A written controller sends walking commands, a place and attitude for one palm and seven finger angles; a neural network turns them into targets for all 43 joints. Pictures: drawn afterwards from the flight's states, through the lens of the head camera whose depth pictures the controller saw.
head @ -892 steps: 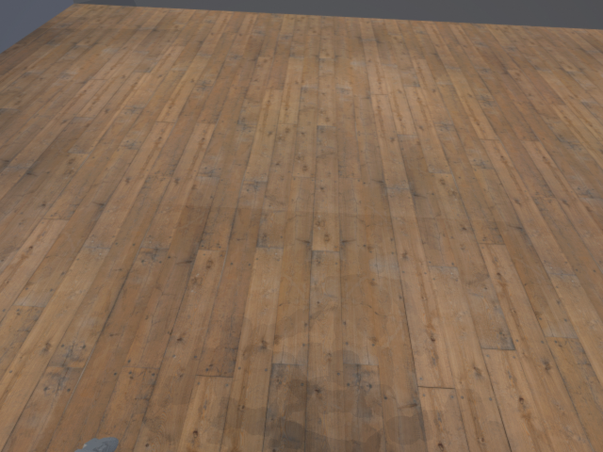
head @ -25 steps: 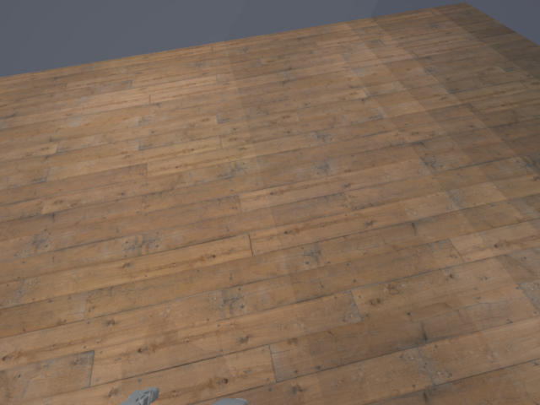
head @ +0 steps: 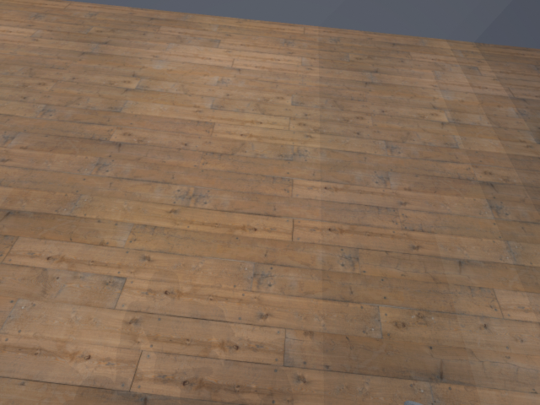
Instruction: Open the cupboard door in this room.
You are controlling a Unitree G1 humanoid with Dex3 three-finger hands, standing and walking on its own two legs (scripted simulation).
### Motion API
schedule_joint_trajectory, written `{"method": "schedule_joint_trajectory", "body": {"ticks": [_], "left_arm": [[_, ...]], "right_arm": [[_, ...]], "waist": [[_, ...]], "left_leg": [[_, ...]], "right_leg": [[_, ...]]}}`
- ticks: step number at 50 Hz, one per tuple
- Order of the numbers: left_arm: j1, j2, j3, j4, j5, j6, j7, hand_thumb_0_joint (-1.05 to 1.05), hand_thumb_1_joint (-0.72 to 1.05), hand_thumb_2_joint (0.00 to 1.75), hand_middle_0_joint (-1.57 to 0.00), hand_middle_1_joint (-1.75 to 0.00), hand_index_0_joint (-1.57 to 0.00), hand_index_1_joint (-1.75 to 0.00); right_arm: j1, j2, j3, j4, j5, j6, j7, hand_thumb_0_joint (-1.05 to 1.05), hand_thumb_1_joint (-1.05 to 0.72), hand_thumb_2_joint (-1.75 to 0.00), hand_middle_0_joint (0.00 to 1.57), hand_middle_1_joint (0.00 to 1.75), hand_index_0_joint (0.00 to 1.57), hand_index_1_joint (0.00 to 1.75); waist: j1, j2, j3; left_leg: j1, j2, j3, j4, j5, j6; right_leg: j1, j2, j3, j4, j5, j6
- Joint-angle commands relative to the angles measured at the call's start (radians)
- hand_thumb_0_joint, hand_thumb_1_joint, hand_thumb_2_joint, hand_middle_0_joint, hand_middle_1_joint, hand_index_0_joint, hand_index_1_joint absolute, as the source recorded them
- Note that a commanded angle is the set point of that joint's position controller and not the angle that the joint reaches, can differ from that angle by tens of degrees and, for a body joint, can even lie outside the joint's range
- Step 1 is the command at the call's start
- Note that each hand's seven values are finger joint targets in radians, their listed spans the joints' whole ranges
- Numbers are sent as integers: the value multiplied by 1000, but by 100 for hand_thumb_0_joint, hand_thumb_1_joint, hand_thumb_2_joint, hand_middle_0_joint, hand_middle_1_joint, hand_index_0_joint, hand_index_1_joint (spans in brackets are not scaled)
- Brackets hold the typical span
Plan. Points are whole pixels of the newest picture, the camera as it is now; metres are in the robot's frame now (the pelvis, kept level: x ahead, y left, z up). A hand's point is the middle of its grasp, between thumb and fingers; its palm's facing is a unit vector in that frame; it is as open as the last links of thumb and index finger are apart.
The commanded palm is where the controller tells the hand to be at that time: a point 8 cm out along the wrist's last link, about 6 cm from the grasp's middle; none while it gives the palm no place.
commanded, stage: turn or walk to find it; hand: left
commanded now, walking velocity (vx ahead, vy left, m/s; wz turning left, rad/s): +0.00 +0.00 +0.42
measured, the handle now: out of the picture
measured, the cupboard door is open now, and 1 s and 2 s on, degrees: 0 0 0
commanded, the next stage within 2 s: none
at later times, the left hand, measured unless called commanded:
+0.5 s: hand out of the picture +0.03 +0.16 -0.14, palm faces +0.22 -0.93 -0.28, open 7.4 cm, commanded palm none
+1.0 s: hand out of the picture -0.11 +0.20 -0.17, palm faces +0.47 -0.84 -0.25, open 7.4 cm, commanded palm none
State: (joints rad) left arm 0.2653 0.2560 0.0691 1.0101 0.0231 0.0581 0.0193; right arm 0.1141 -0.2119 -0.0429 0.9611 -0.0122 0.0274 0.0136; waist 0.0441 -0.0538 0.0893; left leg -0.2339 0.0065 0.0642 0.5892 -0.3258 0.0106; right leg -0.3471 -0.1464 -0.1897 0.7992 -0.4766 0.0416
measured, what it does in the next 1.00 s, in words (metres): steps on the spot, turning left: right foot, then left foot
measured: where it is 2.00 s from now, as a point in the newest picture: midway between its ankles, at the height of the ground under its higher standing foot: outside the picture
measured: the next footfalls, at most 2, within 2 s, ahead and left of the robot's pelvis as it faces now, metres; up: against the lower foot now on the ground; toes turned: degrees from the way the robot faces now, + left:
right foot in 0.38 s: +0.04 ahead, -0.13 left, +0.00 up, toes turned +5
left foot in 0.84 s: -0.06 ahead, +0.10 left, +0.00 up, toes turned +26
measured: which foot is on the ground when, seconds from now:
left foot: down 0.00-0.38, up 0.40-0.82, down 0.84-1.00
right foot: up 0.00-0.36, down 0.38-0.84, up 0.86-1.00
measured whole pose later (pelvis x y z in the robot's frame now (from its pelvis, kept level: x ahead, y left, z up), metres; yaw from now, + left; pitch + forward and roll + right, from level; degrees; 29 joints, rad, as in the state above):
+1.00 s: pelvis -0.05 -0.02 +0.01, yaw +25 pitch -1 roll +0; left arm 0.22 0.26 0.07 1.00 0.02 0.07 0.01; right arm 0.13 -0.19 -0.03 0.96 -0.02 0.02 0.00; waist 0.03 -0.05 0.09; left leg -0.22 0.00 0.02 0.52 -0.28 0.01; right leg -0.43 -0.10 -0.08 1.03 -0.47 0.07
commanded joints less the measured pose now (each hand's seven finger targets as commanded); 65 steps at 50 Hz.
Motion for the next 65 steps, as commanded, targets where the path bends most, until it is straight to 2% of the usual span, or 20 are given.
{"method": "schedule_joint_trajectory", "body": {"ticks": [1, 13, 17, 18, 19, 20, 24, 27, 36, 40, 41, 42, 43, 49, 56, 60, 61, 62, 63, 65], "left_arm": [[-89, 76, 13, -99, -8, -17, -2, 0, 90, 90, -20, -30, -20, -30], [-100, 41, -1, -128, -13, -30, -3, 0, 90, 90, -20, -30, -20, -30], [2, 49, 3, -106, -17, -51, 1, 0, 90, 90, -20, -30, -20, -30], [29, 88, 9, -102, -12, -62, 6, 0, 90, 90, -20, -30, -20, -30], [51, 167, 26, -98, 2, -71, 14, 0, 90, 90, -20, -30, -20, -30], [38, 203, 36, -116, 1, -68, 14, 0, 90, 90, -20, -30, -20, -30], [-129, 101, 17, -161, -2, -66, 17, 0, 90, 90, -20, -30, -20, -30], [-83, 91, 14, -149, -1, -73, 16, 0, 90, 90, -20, -30, -20, -30], [33, 160, 35, -87, 9, -65, 13, 0, 90, 90, -20, -30, -20, -30], [-5, 155, 37, -77, -4, -52, 9, 0, 90, 90, -20, -30, -20, -30], [3, 124, 31, -87, -12, -44, 6, 0, 90, 90, -20, -30, -20, -30], [-4, 58, 16, -119, -16, -38, 0, 0, 90, 90, -20, -30, -20, -30], [-84, 54, -1, -150, -6, -31, 2, 0, 90, 90, -20, -30, -20, -30], [-62, 65, 9, -88, -10, -26, -9, 0, 90, 90, -20, -30, -20, -30], [-84, 41, 1, -122, -13, -25, -5, 0, 90, 90, -20, -30, -20, -30], [29, 51, 4, -101, -14, -48, -2, 0, 90, 90, -20, -30, -20, -30], [66, 88, 12, -95, -7, -58, 3, 0, 90, 90, -20, -30, -20, -30], [77, 177, 28, -100, 7, -67, 11, 0, 90, 90, -20, -30, -20, -30], [59, 199, 37, -117, 2, -67, 12, 0, 90, 90, -20, -30, -20, -30], [-43, 145, 30, -145, -2, -63, 13, 0, 90, 90, -20, -30, -20, -30]], "right_arm": [[50, -196, -39, -39, -10, -12, -37, 0, -90, -90, 20, 30, 20, 30], [70, -189, -56, -54, -14, -9, -29, 0, -90, -90, 20, 30, 20, 30], [49, -176, -62, -66, -6, -6, -26, 0, -90, -90, 20, 30, 20, 30], [61, -147, -60, -68, 1, -8, -22, 0, -90, -90, 20, 30, 20, 30], [70, -85, -49, -87, 7, -11, -15, 0, -90, -90, 20, 30, 20, 30], [38, -98, -55, -109, 0, 1, -19, 0, -90, -90, 20, 30, 20, 30], [104, -96, -64, -37, -13, 31, -2, 0, -90, -90, 20, 30, 20, 30], [110, -94, -57, -28, -12, 32, 2, 0, -90, -90, 20, 30, 20, 30], [9, -66, -25, -46, 4, 9, -4, 0, -90, -90, 20, 30, 20, 30], [97, -88, -27, -24, 2, -8, -8, 0, -90, -90, 20, 30, 20, 30], [123, -145, -39, -24, -2, -18, -7, 0, -90, -90, 20, 30, 20, 30], [152, -239, -61, -29, -10, -21, -11, 0, -90, -90, 20, 30, 20, 30], [196, -272, -64, -20, -7, -10, -16, 0, -90, -90, 20, 30, 20, 30], [51, -181, -40, -45, -7, -23, -36, 0, -90, -90, 20, 30, 20, 30], [49, -193, -56, -60, -14, -8, -27, 0, -90, -90, 20, 30, 20, 30], [22, -181, -61, -75, -8, -1, -22, 0, -90, -90, 20, 30, 20, 30], [27, -146, -59, -81, 0, -3, -18, 0, -90, -90, 20, 30, 20, 30], [44, -80, -47, -106, 7, -5, -13, 0, -90, -90, 20, 30, 20, 30], [21, -112, -58, -117, -2, 10, -15, 0, -90, -90, 20, 30, 20, 30], [21, -125, -70, -81, -9, 28, -8, 0, -90, -90, 20, 30, 20, 30]], "waist": [[-58, 268, -41], [-66, 221, -95], [-18, 197, -150], [-8, 110, -163], [-1, -134, -165], [15, -220, -122], [-72, -54, -27], [-50, -111, -48], [16, -149, -119], [-46, -101, -151], [-63, 47, -171], [-80, 320, -149], [-110, 276, -114], [-47, 199, -101], [-58, 218, -75], [-10, 188, -119], [5, 93, -133], [4, -176, -131], [18, -240, -99], [-25, -116, -9]], "left_leg": [[72, 282, -311, -284, 483, 155], [85, 214, -351, -231, 479, 164], [-2, 151, -351, -126, 457, 107], [-98, 100, -321, -57, 340, 59], [-278, -27, -170, 118, 47, -10], [-309, -61, -131, 324, -258, -33], [-301, 7, -144, 637, -77, -43], [-299, 17, -110, 608, -41, -67], [-187, 17, -9, 190, -155, -66], [45, 16, 22, -148, 90, -43], [181, 102, -88, -226, 231, -9], [265, 338, -390, -251, 529, 104], [179, 405, -403, -263, 610, 175], [127, 232, -242, -246, 572, 146], [40, 222, -325, -252, 393, 158], [-65, 154, -332, -138, 346, 103], [-151, 93, -284, -46, 222, 54], [-316, -46, -135, 159, -49, -18], [-304, -51, -134, 372, -250, -31], [-308, -12, -176, 604, -161, -23]], "right_leg": [[-197, 21, 164, 298, -3, 24], [-58, 86, 144, -3, 19, 36], [170, 109, 119, -339, 234, 23], [299, 46, 178, -448, 318, 7], [402, -185, 399, -484, 405, -71], [274, -341, 509, -527, 435, -190], [102, -192, 272, -520, 313, -159], [151, -171, 206, -512, 372, -148], [314, -218, 154, -400, 703, -191], [206, -187, 73, -266, 599, -101], [73, -131, 27, -139, 439, -47], [-170, -2, -9, 43, -25, 22], [-173, 19, 68, 172, -160, 20], [-163, 38, 155, 283, 43, 34], [-50, 76, 138, 26, 24, 33], [189, 104, 108, -321, 226, 23], [292, 30, 176, -434, 276, 7], [360, -210, 440, -506, 324, -81], [208, -339, 521, -560, 323, -178], [64, -261, 438, -576, 187, -185]]}}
